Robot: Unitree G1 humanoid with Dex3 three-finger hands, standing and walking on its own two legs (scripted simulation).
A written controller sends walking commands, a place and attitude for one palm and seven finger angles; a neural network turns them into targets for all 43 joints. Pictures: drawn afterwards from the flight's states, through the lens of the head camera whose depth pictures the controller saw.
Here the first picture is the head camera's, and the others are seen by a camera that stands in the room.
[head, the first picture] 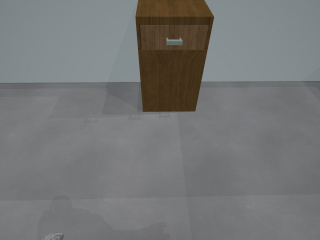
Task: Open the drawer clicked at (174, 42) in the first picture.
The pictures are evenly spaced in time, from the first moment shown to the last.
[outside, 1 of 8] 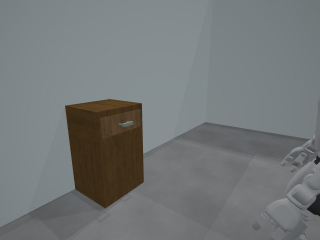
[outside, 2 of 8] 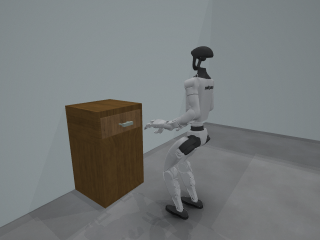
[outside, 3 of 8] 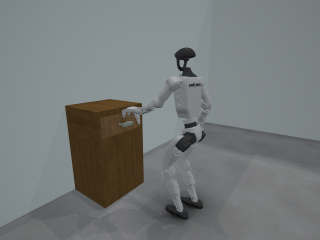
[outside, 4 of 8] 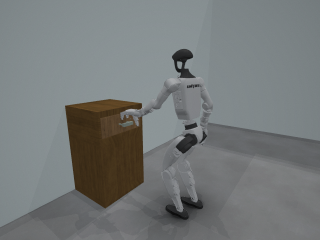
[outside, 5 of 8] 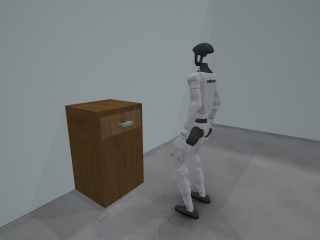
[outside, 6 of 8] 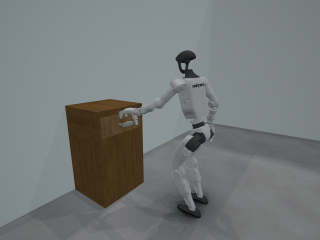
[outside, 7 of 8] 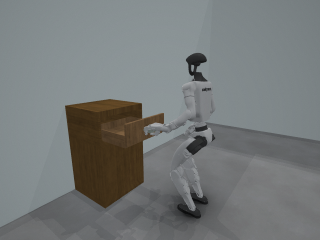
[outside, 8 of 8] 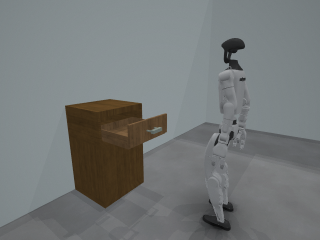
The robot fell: no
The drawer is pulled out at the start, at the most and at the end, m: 0.00 0.30 0.30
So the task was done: yes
